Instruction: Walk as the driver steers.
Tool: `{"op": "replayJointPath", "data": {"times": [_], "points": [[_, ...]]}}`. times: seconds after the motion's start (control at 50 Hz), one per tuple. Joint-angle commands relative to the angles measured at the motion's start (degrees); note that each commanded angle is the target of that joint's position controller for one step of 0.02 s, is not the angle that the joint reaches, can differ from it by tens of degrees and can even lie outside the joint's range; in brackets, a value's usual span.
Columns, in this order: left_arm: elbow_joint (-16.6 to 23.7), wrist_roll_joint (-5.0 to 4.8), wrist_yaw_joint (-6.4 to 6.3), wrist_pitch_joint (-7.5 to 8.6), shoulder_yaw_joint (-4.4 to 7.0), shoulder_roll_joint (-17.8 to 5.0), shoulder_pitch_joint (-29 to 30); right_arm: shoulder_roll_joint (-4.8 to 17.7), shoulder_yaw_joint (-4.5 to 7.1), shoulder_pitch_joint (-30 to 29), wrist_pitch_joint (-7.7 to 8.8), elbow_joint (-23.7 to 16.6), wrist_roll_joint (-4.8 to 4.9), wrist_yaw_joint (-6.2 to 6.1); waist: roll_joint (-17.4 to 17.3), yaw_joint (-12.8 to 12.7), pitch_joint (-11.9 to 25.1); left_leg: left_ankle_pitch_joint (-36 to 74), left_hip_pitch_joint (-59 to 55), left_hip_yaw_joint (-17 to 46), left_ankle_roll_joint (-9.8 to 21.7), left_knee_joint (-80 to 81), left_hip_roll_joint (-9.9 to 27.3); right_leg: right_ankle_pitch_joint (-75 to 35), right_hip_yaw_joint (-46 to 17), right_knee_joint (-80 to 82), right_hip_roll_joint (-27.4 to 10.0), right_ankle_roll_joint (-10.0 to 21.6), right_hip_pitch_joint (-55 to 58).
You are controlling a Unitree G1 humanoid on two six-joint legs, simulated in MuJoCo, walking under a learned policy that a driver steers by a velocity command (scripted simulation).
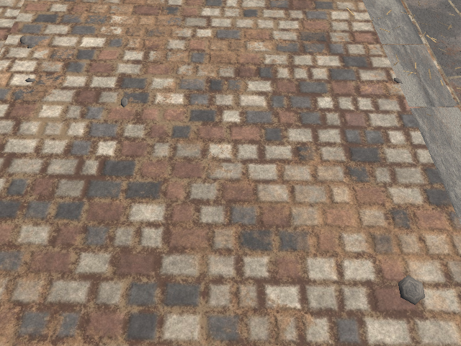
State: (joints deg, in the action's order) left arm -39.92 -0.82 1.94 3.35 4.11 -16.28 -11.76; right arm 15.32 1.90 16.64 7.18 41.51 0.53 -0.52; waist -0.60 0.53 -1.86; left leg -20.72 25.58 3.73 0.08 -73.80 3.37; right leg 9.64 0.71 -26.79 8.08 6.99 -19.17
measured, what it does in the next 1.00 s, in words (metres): walks ahead: left foot, then right foot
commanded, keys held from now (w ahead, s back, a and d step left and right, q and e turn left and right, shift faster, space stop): w+e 0.24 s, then w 0.42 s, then w+q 0.34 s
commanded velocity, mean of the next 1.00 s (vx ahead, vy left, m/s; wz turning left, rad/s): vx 0.50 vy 0.00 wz -0.17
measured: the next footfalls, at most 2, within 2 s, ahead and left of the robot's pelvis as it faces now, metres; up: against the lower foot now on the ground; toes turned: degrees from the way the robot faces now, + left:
left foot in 0.30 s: +0.37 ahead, +0.14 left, +0.00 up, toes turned -14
right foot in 0.80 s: +0.54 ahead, -0.17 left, +0.00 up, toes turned -13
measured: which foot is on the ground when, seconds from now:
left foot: up 0.00-0.28, down 0.30-0.80, up 0.82-1.00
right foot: down 0.00-0.30, up 0.32-0.78, down 0.80-1.00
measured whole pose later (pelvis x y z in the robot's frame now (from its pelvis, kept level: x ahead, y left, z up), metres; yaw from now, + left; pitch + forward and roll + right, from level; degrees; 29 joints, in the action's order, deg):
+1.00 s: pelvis +0.51 -0.07 +0.01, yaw -8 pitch +1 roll -1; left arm -43.6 0.6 1.3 5.7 3.3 -14.5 -15.9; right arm 18.0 3.7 16.2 2.5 43.3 1.7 0.0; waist -3.4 -1.0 -0.2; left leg -14.6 33.8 3.9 0.1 -65.2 4.3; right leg 11.0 6.3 -20.9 1.2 2.9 -11.2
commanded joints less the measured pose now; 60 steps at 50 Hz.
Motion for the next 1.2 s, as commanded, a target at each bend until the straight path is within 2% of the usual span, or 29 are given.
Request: {"op": "replayJointPath", "data": {"times": [0.02, 0.1, 0.14, 0.2, 0.26, 0.28, 0.3, 0.32, 0.34, 0.36, 0.38, 0.4, 0.42, 0.44, 0.48, 0.58, 0.68, 0.74, 0.78, 0.8, 0.82, 0.84, 0.86, 0.88, 0.92, 0.96, 1.02, 1.12, 1.2], "points": [[4.3, 0.01, -0.81, 1.15, 1.55, -6.0, 0.8, 6.8, 2.09, 1.7, -0.12, -5.0, -1.35, -0.07, 0.3, 2.0, 2.8, 2.7, 10.7, 1.4, -1.8, 5.2, 3.9, -13.5, -20.9, 15.0, -16.4, 12.8, 7.2], [3.1, -0.33, -1.81, 1.01, 1.91, -8.0, -0.6, 4.1, 0.84, -5.8, -0.76, -7.4, -2.32, -0.42, 2.6, 0.2, 0.8, 14.5, 7.1, -2.0, -4.5, 22.6, 2.0, -16.6, -13.0, 13.9, -11.3, 9.5, -1.9], [2.2, -0.88, -2.14, 0.35, 2.02, -8.4, -3.2, 3.0, 0.25, -11.2, -0.44, -8.4, -1.78, -0.10, 4.0, -2.7, 1.7, 22.7, 3.4, -2.8, -4.5, 33.3, -0.7, -12.3, -12.3, 11.6, -9.5, 7.2, -2.0], [1.4, -1.33, -2.28, -0.33, 2.07, -9.0, -6.7, 4.9, 0.81, -15.3, 0.12, -9.8, -0.26, 0.69, 5.7, -4.7, 3.3, 24.2, 1.5, -1.2, -4.2, 40.9, -2.9, -6.3, -18.0, 8.2, -11.9, 6.0, 3.2], [1.4, -0.91, -2.38, -0.55, 1.93, -8.5, -6.3, 8.0, 2.37, -12.7, 0.85, -9.7, 0.10, 1.15, 7.9, -2.3, 4.4, 18.4, -1.5, 0.2, -1.4, 44.7, -2.8, -3.9, -23.9, 2.8, -15.1, 4.0, 9.4], [1.5, -0.62, -2.34, -0.58, 1.62, -7.4, -5.8, 8.4, 2.91, -8.9, 1.13, -8.7, -0.10, 1.11, 8.3, -0.2, 5.4, 18.4, -6.4, -0.8, 0.3, 46.7, -2.9, -6.2, -23.5, -0.3, -14.3, 2.9, 9.6], [1.6, -0.18, -2.09, -0.34, 0.74, -4.9, -6.2, 10.0, 3.72, -3.5, 1.53, -7.9, -0.92, 0.83, 7.2, 2.5, 9.1, 18.0, -15.5, 0.7, 2.8, 47.1, -0.3, -9.2, -20.8, -8.6, -11.4, 0.9, 8.1], [2.7, 1.05, -1.92, -0.12, -0.60, -1.4, -7.4, 13.2, 4.37, 5.3, 1.42, -7.4, -1.73, 0.34, -0.7, 5.3, 17.5, 15.8, -29.9, 12.1, 6.9, 47.0, 10.2, 1.9, -15.4, -25.7, -7.3, -1.4, 1.1], [2.9, -1.31, -1.81, 0.59, -1.24, 0.4, -16.5, 17.0, 5.63, 9.5, 0.72, -3.8, -2.04, 1.28, -22.7, 1.1, 21.3, 0.6, -43.2, 40.9, 16.4, 54.5, 20.4, 24.0, -10.0, -42.8, -1.1, -4.6, -18.8], [1.3, -2.00, -2.05, 0.56, -0.29, -5.6, -14.8, 10.8, 4.38, 8.4, 0.58, -5.0, -0.74, 1.55, -13.4, 3.1, 16.2, -11.6, -41.1, 43.2, 15.1, 56.9, 19.6, 21.5, -12.8, -49.5, -4.8, -5.1, -25.5], [2.5, -1.58, -1.99, 0.45, 0.35, -8.0, -7.3, 7.8, 3.56, 5.8, 0.19, -5.3, -0.39, 1.27, -7.1, 4.6, 9.1, -9.3, -34.8, 33.0, 12.8, 56.9, 17.0, 16.0, -11.5, -50.5, -6.6, -5.1, -27.3], [3.6, -0.60, -2.09, 0.46, 0.12, -7.2, -3.5, 7.3, 3.12, 2.9, -0.22, -5.6, -0.93, 1.24, -2.6, 3.6, 5.9, -1.4, -28.5, 26.3, 11.9, 57.4, 14.5, 12.3, -9.5, -48.7, -8.5, -5.2, -25.6], [4.4, 0.16, -1.93, 0.69, 0.14, -6.2, -1.3, 6.5, 2.78, 1.3, -0.43, -5.2, -1.05, 1.26, -2.0, 2.6, 3.0, 5.2, -23.9, 21.9, 12.1, 58.5, 12.4, 9.8, -8.8, -45.3, -10.2, -5.2, -25.0], [4.5, 0.11, -1.62, 0.67, 0.11, -5.3, -1.7, 5.8, 2.40, 0.5, -0.35, -5.0, -1.29, 1.22, -3.6, 1.0, 2.4, 9.2, -20.6, 18.2, 11.6, 59.8, 10.7, 8.3, -7.9, -42.7, -11.9, -5.1, -22.1], [3.8, 0.01, -1.34, 0.32, -0.37, -3.3, -3.0, 5.3, 2.26, 0.7, -0.10, -3.8, -0.70, 1.39, -5.5, 0.0, 2.7, 14.2, -18.2, 13.8, 12.3, 61.8, 9.1, 7.6, -5.6, -38.1, -12.5, -5.7, -19.5], [5.0, 0.51, -0.89, 0.80, -1.80, -0.6, 4.4, 9.0, 3.15, 2.1, -0.81, -1.4, -0.02, 1.01, -4.3, 1.8, 1.4, 20.2, -16.9, 6.0, 12.6, 64.5, 8.5, -2.6, -2.9, -19.6, -13.1, -6.8, -17.4], [6.8, -0.29, -0.01, 1.44, -1.55, -1.8, 12.0, 10.5, 3.34, 6.0, -1.81, 1.3, 1.05, 1.15, -4.8, 4.4, -0.4, 18.0, -18.0, 4.5, 11.2, 63.4, 9.3, -8.3, -1.5, -7.8, -10.9, -6.5, -11.8], [7.3, -0.36, 0.39, 2.29, -0.66, -3.7, 11.1, 11.6, 3.65, 5.8, -2.75, 2.1, 1.35, 0.83, -5.0, 2.0, -0.5, 19.0, -20.0, 7.1, 9.8, 59.9, 10.8, -4.9, -1.6, -2.9, -9.7, -4.7, -7.1], [4.2, 0.22, -0.30, 2.53, 1.30, -7.0, 0.5, 10.2, 3.06, 5.0, -3.10, 2.1, 1.06, 0.59, -3.5, -3.7, 5.4, 28.0, -16.9, 4.2, 7.2, 48.0, 6.7, -4.7, -0.6, 0.0, -8.7, -2.6, 9.4], [3.0, 1.31, -1.08, 2.46, 2.59, -11.2, -9.6, 6.6, 1.59, 4.1, -2.90, 0.5, -0.08, 0.60, 2.2, -8.2, 13.6, 18.4, -7.5, 0.8, 4.4, 30.7, 2.7, -4.2, -10.8, -0.5, -19.0, 0.9, 24.7], [2.4, 2.19, -1.22, 1.77, 3.36, -15.6, -13.0, 0.9, 0.03, 10.5, -2.03, -0.9, 0.38, 0.27, 17.3, -5.6, 19.7, -10.0, 12.6, -2.3, 0.9, 11.2, -5.1, 5.9, -34.2, 5.0, -31.9, 8.2, 39.6], [1.9, 1.36, -1.00, 1.82, 2.37, -11.2, -13.7, 6.3, 1.29, 9.6, -1.62, 0.1, 1.65, 0.18, 13.9, -7.1, 18.3, -11.6, 18.6, 4.0, 0.6, 2.3, -3.5, 14.8, -40.6, 9.1, -31.8, 9.2, 36.6], [1.8, 0.70, -1.00, 1.93, 1.39, -8.2, -10.7, 8.9, 2.25, 5.7, -1.70, -0.8, 2.31, 0.29, 10.4, -6.4, 11.3, -6.7, 21.4, 4.1, 1.0, 0.4, -1.1, 14.1, -32.3, 9.7, -30.4, 7.2, 31.0], [1.9, 0.75, -0.83, 2.06, 0.70, -6.2, -6.9, 8.6, 2.33, 3.1, -1.99, -1.1, 1.71, 0.20, 7.5, -4.9, 7.8, -2.0, 19.7, 3.1, 0.9, 1.8, 1.0, 9.4, -25.4, 10.9, -27.7, 5.7, 24.6], [1.6, 1.44, -0.54, 2.62, 0.02, -3.4, -2.0, 7.3, 2.70, 2.2, -3.11, -1.1, 1.02, 0.28, 7.4, -1.7, 3.8, 4.1, 15.2, 3.3, 0.6, 5.5, 3.5, 0.6, -16.1, 14.5, -23.7, 4.0, 15.8], [0.5, 1.52, -0.65, 3.49, 0.42, -3.5, -1.1, 5.2, 2.53, 3.1, -4.28, -0.8, 1.24, 0.54, 6.7, -0.2, 3.0, 7.0, 12.7, 3.0, 0.2, 6.6, 3.8, -6.6, -10.5, 16.8, -23.0, 4.1, 12.5], [-1.4, 1.64, -1.21, 4.01, 1.13, -5.0, -1.9, 4.2, 2.53, 0.5, -5.02, -2.2, 0.82, 0.50, 4.0, 0.0, 1.1, 12.2, 15.9, 4.0, -0.7, 10.5, 3.7, -14.5, -4.3, 18.1, -23.1, 4.4, 12.6], [-3.6, 1.39, -2.16, 3.13, 1.57, -7.1, -3.6, 2.8, 1.83, -7.6, -4.68, -4.9, 0.72, 1.96, 3.1, -2.7, -1.5, 23.7, 15.5, 0.4, -0.1, 26.0, 3.0, -15.4, 4.0, 18.9, -22.0, 2.7, 14.8], [-5.8, 0.62, -2.46, 1.78, 2.02, -8.9, -7.5, 2.0, 1.26, -15.2, -4.55, -8.6, 0.86, 3.46, 2.4, -5.5, -4.2, 22.3, 17.2, -3.4, 1.7, 33.6, 2.5, -17.0, 7.0, 17.4, -24.0, 1.9, 21.1]]}}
